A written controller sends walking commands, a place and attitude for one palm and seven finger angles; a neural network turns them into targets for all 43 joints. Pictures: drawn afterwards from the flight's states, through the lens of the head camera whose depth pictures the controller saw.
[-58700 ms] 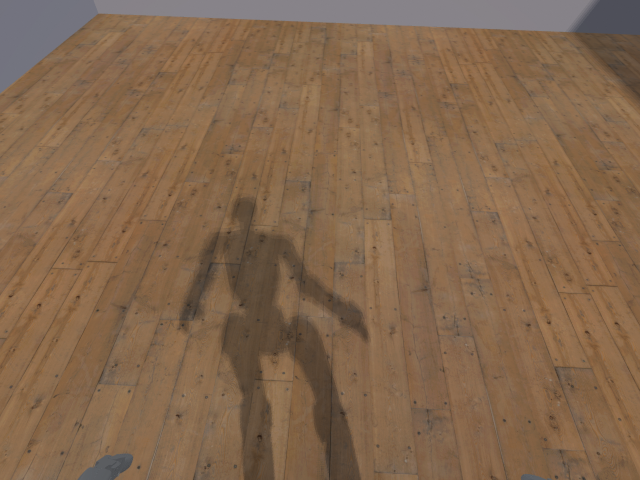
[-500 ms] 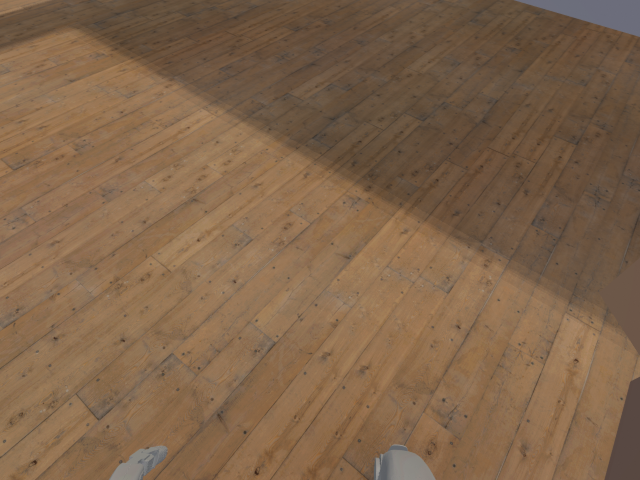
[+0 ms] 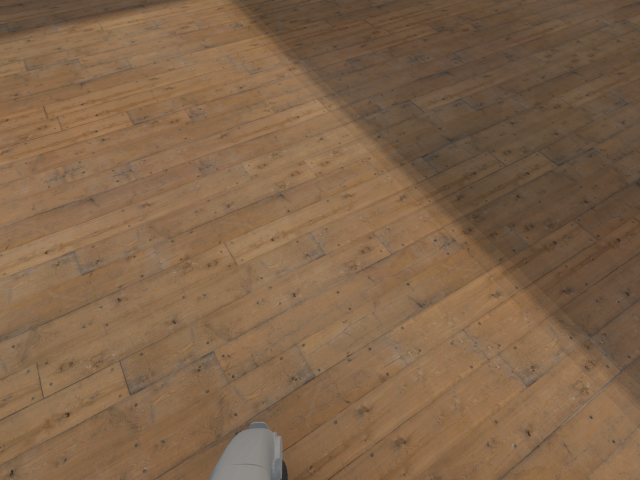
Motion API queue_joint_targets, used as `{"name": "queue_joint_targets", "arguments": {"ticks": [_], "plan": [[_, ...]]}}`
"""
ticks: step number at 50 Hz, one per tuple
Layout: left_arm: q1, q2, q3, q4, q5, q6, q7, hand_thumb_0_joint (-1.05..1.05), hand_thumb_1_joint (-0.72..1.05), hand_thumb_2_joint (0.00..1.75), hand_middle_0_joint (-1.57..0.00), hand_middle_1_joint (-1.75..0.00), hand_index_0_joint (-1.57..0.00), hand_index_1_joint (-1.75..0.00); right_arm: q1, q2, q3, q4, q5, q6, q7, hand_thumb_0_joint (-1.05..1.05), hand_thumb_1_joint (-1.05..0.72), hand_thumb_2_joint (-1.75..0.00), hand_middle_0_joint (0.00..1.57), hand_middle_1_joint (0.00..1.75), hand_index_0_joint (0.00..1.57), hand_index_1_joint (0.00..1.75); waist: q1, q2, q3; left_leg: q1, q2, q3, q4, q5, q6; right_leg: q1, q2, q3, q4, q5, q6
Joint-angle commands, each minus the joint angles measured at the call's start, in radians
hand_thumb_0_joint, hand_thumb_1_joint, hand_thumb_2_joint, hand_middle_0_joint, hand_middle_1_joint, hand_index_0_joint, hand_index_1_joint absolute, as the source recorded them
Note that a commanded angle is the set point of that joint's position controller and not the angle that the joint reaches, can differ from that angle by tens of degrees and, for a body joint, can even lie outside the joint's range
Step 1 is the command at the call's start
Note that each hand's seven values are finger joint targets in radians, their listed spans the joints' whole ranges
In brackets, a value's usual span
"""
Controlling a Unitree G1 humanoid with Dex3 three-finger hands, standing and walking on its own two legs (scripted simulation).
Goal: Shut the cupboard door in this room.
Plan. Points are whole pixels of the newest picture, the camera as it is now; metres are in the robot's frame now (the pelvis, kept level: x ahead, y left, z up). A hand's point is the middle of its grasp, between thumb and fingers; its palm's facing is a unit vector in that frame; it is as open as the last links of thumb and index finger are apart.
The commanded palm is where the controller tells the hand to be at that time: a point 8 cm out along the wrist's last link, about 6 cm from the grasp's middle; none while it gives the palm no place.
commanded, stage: walk to a spot facing it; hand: left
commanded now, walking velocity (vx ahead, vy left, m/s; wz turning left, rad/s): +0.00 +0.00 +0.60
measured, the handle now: out of the picture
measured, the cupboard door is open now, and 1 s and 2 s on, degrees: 45 45 45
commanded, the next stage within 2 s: turn to face it in 0.04 s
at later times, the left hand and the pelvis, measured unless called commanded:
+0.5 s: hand (155, 450) +0.17 +0.25 -0.17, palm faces +0.06 -0.98 -0.17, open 7.4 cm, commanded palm none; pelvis +0.12 +0.06 +0.01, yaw -1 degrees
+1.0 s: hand (227, 364) +0.29 +0.16 -0.16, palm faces -0.30 -0.92 -0.26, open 7.4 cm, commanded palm none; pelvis +0.14 +0.01 +0.00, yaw -19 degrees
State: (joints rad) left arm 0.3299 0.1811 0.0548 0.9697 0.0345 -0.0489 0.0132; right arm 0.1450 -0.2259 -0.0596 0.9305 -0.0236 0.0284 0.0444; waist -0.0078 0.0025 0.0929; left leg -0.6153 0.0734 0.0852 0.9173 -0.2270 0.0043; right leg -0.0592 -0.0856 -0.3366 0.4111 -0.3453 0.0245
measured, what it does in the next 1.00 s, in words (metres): walks ahead, turning right: left foot, then right foot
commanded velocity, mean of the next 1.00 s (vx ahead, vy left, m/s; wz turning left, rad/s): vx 0.00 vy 0.00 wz -0.47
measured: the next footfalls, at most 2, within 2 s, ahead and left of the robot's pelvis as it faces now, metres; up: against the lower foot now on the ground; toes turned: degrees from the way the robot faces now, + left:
left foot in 0.10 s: +0.18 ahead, +0.10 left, +0.00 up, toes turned +10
right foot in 0.84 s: +0.13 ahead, -0.10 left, +0.00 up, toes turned -20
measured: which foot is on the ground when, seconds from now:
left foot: up 0.00-0.08, down 0.10-0.84, up 0.86-1.00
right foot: down 0.00-0.10, up 0.12-0.82, down 0.84-1.00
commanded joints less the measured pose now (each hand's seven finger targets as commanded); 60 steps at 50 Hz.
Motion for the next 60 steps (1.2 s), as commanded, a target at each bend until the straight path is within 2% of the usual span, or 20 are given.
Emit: {"name": "queue_joint_targets", "arguments": {"ticks": [1, 3, 4, 5, 6, 7, 9, 13, 23, 31, 37, 40, 41, 42, 43, 44, 49, 55, 58, 60], "plan": [[0.03, 0.202, 0.041, -0.064, -0.005, -0.017, 0.008, 0.0, 0.9, 0.9, -0.2, -0.3, -0.2, -0.3, -0.022, -0.022, 0.006, -0.097, -0.001, -0.028, 0.006, 0.0, -0.9, -0.9, 0.2, 0.3, 0.2, 0.3, -0.005, -0.142, -0.065, 0.086, -0.052, 0.064, -0.207, -0.042, 0.027, 0.103, -0.293, 0.076, 0.04, 0.888, -0.094], [0.01, 0.237, 0.051, -0.079, -0.013, -0.011, 0.006, 0.0, 0.9, 0.9, -0.2, -0.3, -0.2, -0.3, 0.106, -0.084, -0.01, -0.077, -0.005, -0.033, 0.0, 0.0, -0.9, -0.9, 0.2, 0.3, 0.2, 0.3, -0.074, -0.108, -0.157, 0.334, -0.106, 0.074, -0.321, 0.042, 0.045, 0.036, -0.276, 0.035, 0.275, 0.894, -0.06], [0.005, 0.23, 0.051, -0.095, -0.02, -0.005, 0.003, 0.0, 0.9, 0.9, -0.2, -0.3, -0.2, -0.3, 0.215, -0.156, -0.029, -0.057, -0.01, -0.038, -0.007, 0.0, -0.9, -0.9, 0.2, 0.3, 0.2, 0.3, -0.127, 0.007, -0.256, 0.577, -0.043, -0.019, -0.382, 0.279, 0.073, -0.116, -0.231, 0.031, 0.501, 0.646, -0.024], [0.031, 0.158, 0.033, -0.128, -0.034, 0.004, -0.008, 0.0, 0.9, 0.9, -0.2, -0.3, -0.2, -0.3, 0.297, -0.291, -0.056, -0.052, -0.015, -0.046, -0.017, 0.0, -0.9, -0.9, 0.2, 0.3, 0.2, 0.3, -0.134, 0.323, -0.351, 0.805, 0.281, -0.46, -0.39, 0.773, 0.213, -0.448, -0.035, 0.068, 0.829, -0.252, 0.048], [-0.022, 0.169, 0.023, -0.165, -0.03, 0.019, 0.003, 0.0, 0.9, 0.9, -0.2, -0.3, -0.2, -0.3, 0.329, -0.329, -0.058, -0.041, 0.008, -0.039, -0.036, 0.0, -0.9, -0.9, 0.2, 0.3, 0.2, 0.3, -0.151, 0.237, -0.44, 0.851, 0.361, -0.577, -0.433, 0.924, 0.295, -0.527, 0.003, 0.257, 0.965, -0.348, 0.029], [-0.042, 0.16, 0.028, -0.183, -0.028, 0.025, 0.013, 0.0, 0.9, 0.9, -0.2, -0.3, -0.2, -0.3, 0.273, -0.307, -0.047, -0.055, 0.008, -0.033, -0.043, 0.0, -0.9, -0.9, 0.2, 0.3, 0.2, 0.3, -0.11, 0.095, -0.335, 0.709, 0.365, -0.47, -0.463, 0.736, 0.296, -0.511, -0.036, 0.298, 0.966, -0.296, 0.015], [-0.018, 0.118, 0.022, -0.12, -0.02, 0.039, 0.016, 0.0, 0.9, 0.9, -0.2, -0.3, -0.2, -0.3, 0.104, -0.205, -0.017, -0.105, 0.001, -0.048, -0.065, 0.0, -0.9, -0.9, 0.2, 0.3, 0.2, 0.3, -0.045, 0.12, -0.26, 0.531, 0.284, -0.387, -0.532, 0.482, 0.212, -0.515, -0.057, 0.341, 0.93, -0.171, 0.024], [0.072, 0.069, 0.006, -0.034, -0.013, 0.075, 0.011, 0.0, 0.9, 0.9, -0.2, -0.3, -0.2, -0.3, 0.049, -0.111, 0.022, -0.082, 0.002, -0.066, -0.081, 0.0, -0.9, -0.9, 0.2, 0.3, 0.2, 0.3, 0.025, 0.037, -0.197, 0.426, 0.181, -0.197, -0.601, 0.463, 0.1, -0.399, -0.029, 0.373, 0.762, -0.003, 0.029], [-0.049, 0.085, 0.044, -0.07, -0.007, 0.118, -0.008, 0.0, 0.9, 0.9, -0.2, -0.3, -0.2, -0.3, 0.094, -0.083, 0.002, -0.029, -0.001, -0.042, -0.092, 0.0, -0.9, -0.9, 0.2, 0.3, 0.2, 0.3, 0.005, 0.052, -0.055, 0.427, 0.248, -0.131, -0.677, 0.19, 0.129, -0.485, 0.012, 0.372, 0.663, 0.03, 0.04], [-0.135, 0.064, 0.036, -0.113, -0.009, 0.112, -0.024, 0.0, 0.9, 0.9, -0.2, -0.3, -0.2, -0.3, 0.167, -0.106, -0.014, 0.009, -0.006, -0.04, -0.094, 0.0, -0.9, -0.9, 0.2, 0.3, 0.2, 0.3, -0.032, 0.109, -0.131, 0.606, 0.297, -0.044, -0.569, 0.444, 0.166, -0.464, 0.017, 0.293, 0.494, -0.062, 0.018], [-0.154, 0.061, 0.031, -0.126, -0.009, 0.104, -0.024, 0.0, 0.9, 0.9, -0.2, -0.3, -0.2, -0.3, 0.182, -0.141, -0.026, 0.025, -0.006, -0.032, -0.085, 0.0, -0.9, -0.9, 0.2, 0.3, 0.2, 0.3, -0.033, 0.156, -0.141, 0.591, 0.315, 0.024, -0.49, 0.51, 0.137, -0.354, 0.045, 0.24, 0.328, -0.066, -0.015], [-0.071, 0.088, 0.04, -0.108, -0.009, 0.092, -0.02, 0.0, 0.9, 0.9, -0.2, -0.3, -0.2, -0.3, 0.149, -0.152, -0.033, 0.013, 0.004, -0.026, -0.077, 0.0, -0.9, -0.9, 0.2, 0.3, 0.2, 0.3, 0.021, 0.104, -0.171, 0.504, 0.286, 0.096, -0.365, 0.408, 0.063, -0.175, 0.051, 0.238, 0.102, 0.15, -0.043], [-0.024, 0.136, 0.049, -0.094, -0.005, 0.084, -0.013, 0.0, 0.9, 0.9, -0.2, -0.3, -0.2, -0.3, 0.143, -0.134, -0.032, -0.001, 0.011, -0.025, -0.071, 0.0, -0.9, -0.9, 0.2, 0.3, 0.2, 0.3, 0.046, -0.009, -0.187, 0.392, 0.233, 0.137, -0.242, 0.287, 0.011, -0.05, -0.02, 0.352, 0.016, 0.297, -0.085], [0.012, 0.223, 0.063, -0.085, 0.004, 0.071, -0.002, 0.0, 0.9, 0.9, -0.2, -0.3, -0.2, -0.3, 0.108, -0.067, -0.019, -0.041, 0.014, -0.022, -0.067, 0.0, -0.9, -0.9, 0.2, 0.3, 0.2, 0.3, 0.07, -0.261, -0.17, 0.14, 0.082, 0.189, -0.047, -0.187, -0.052, 0.07, -0.241, 0.662, -0.037, 0.618, -0.189], [0.034, 0.262, 0.066, -0.072, -0.013, 0.07, 0.007, 0.0, 0.9, 0.9, -0.2, -0.3, -0.2, -0.3, 0.065, -0.071, -0.012, -0.063, 0.013, -0.003, -0.069, 0.0, -0.9, -0.9, 0.2, 0.3, 0.2, 0.3, 0.089, -0.241, -0.137, 0.05, 0.011, 0.072, 0.14, -0.415, -0.064, 0.016, -0.325, 0.718, -0.059, 0.742, -0.283], [0.003, 0.249, 0.068, -0.086, -0.012, 0.073, 0.018, 0.0, 0.9, 0.9, -0.2, -0.3, -0.2, -0.3, 0.049, -0.064, -0.012, -0.073, 0.011, 0.006, -0.07, 0.0, -0.9, -0.9, 0.2, 0.3, 0.2, 0.3, 0.072, -0.188, -0.097, -0.012, 0.025, -0.026, 0.231, -0.37, -0.057, 0.003, -0.292, 0.684, -0.06, 0.658, -0.294], [-0.159, 0.195, 0.052, -0.141, -0.012, 0.065, 0.014, 0.0, 0.9, 0.9, -0.2, -0.3, -0.2, -0.3, 0.108, -0.066, -0.018, -0.052, 0.004, 0.01, -0.063, 0.0, -0.9, -0.9, 0.2, 0.3, 0.2, 0.3, -0.01, -0.131, -0.086, 0.046, 0.021, -0.072, 0.197, -0.172, -0.087, -0.109, -0.154, 0.547, -0.068, 0.489, -0.21], [-0.131, 0.227, 0.068, -0.137, -0.002, 0.069, 0.0, 0.0, 0.9, 0.9, -0.2, -0.3, -0.2, -0.3, 0.067, -0.049, -0.014, -0.093, 0.013, -0.007, -0.068, 0.0, -0.9, -0.9, 0.2, 0.3, 0.2, 0.3, 0.021, -0.163, -0.115, 0.153, -0.032, -0.046, -0.108, -0.207, -0.088, -0.098, -0.126, 0.608, -0.001, 0.533, -0.216], [-0.166, 0.232, 0.073, -0.147, -0.009, 0.077, -0.002, 0.0, 0.9, 0.9, -0.2, -0.3, -0.2, -0.3, 0.129, -0.058, -0.012, -0.083, 0.017, -0.019, -0.076, 0.0, -0.9, -0.9, 0.2, 0.3, 0.2, 0.3, -0.012, -0.181, -0.161, 0.295, -0.057, -0.036, -0.332, -0.082, -0.082, -0.128, -0.089, 0.621, 0.083, 0.57, -0.169], [-0.17, 0.169, 0.06, -0.162, -0.023, 0.086, -0.005, 0.0, 0.9, 0.9, -0.2, -0.3, -0.2, -0.3, 0.175, -0.128, -0.024, -0.068, 0.013, -0.035, -0.081, 0.0, -0.9, -0.9, 0.2, 0.3, 0.2, 0.3, -0.03, -0.017, -0.199, 0.54, 0.061, -0.139, -0.564, 0.101, -0.051, -0.311, 0.028, 0.546, 0.21, 0.323, -0.076]]}}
